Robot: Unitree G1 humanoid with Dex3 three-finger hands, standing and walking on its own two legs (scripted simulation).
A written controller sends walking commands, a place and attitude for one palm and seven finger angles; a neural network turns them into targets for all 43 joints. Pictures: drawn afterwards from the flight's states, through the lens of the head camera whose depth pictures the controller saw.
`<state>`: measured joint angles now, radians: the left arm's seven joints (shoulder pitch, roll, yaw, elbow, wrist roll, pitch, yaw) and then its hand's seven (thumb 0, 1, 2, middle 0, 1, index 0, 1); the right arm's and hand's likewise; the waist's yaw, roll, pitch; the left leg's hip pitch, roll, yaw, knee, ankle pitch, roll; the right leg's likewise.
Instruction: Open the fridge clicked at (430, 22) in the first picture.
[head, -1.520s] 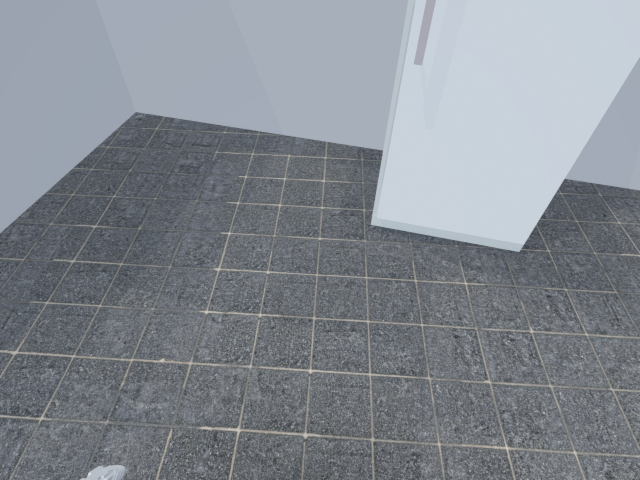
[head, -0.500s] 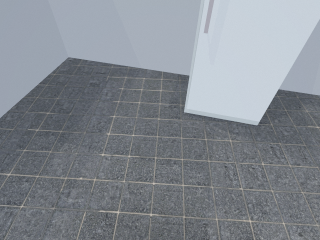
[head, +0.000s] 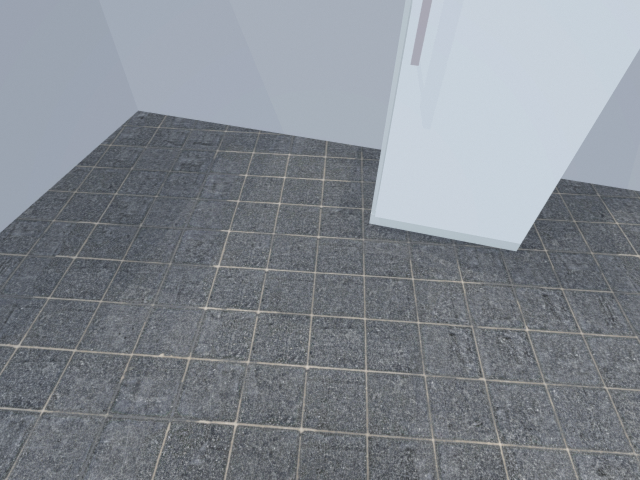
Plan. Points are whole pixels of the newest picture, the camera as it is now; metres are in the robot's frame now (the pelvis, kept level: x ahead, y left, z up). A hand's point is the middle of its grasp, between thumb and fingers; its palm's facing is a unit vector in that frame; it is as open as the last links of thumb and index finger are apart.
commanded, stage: walk to a spot facing it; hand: left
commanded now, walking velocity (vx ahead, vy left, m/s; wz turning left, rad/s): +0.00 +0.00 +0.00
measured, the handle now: out of the picture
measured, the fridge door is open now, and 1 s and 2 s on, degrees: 0 0 0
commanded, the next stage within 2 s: none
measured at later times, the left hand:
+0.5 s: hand out of the picture +0.07 +0.16 -0.18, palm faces -0.09 -0.98 -0.20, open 7.4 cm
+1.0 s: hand (248, 302) +0.46 +0.17 -0.17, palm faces -0.41 -0.88 -0.23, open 7.4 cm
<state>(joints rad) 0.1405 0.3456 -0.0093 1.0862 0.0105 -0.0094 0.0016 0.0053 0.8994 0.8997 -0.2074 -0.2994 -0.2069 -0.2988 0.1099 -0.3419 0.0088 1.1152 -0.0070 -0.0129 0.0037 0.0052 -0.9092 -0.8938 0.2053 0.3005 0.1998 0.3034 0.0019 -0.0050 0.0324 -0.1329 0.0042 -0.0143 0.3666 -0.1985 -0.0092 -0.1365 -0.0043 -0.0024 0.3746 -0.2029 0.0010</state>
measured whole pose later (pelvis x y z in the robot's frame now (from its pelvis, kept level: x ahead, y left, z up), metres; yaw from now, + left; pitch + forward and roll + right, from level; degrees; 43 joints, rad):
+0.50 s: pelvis +0.09 -0.03 -0.01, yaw -10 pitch +0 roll +0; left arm 0.43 0.16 0.03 1.02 0.02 -0.05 0.00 0.00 0.90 0.90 -0.21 -0.30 -0.21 -0.30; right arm 0.25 -0.22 -0.03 1.06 -0.02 0.01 0.00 0.01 -0.91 -0.89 0.20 0.30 0.20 0.30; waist 0.04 0.01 0.03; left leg -0.47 0.08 0.06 1.13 -0.43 -0.04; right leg -0.16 0.06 0.04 0.53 -0.37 -0.05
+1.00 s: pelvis +0.28 +0.01 +0.00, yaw -30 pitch +0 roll -1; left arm 0.21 0.28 0.12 0.92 0.04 0.02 -0.04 0.01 0.91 0.90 -0.20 -0.30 -0.20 -0.30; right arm 0.26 -0.17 -0.04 0.99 -0.02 -0.08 -0.02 0.00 -0.93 -0.89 0.20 0.30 0.20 0.30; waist 0.02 -0.04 0.03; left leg -0.18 0.09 0.27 0.45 -0.26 0.03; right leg -0.61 -0.08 -0.05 1.20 -0.22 0.02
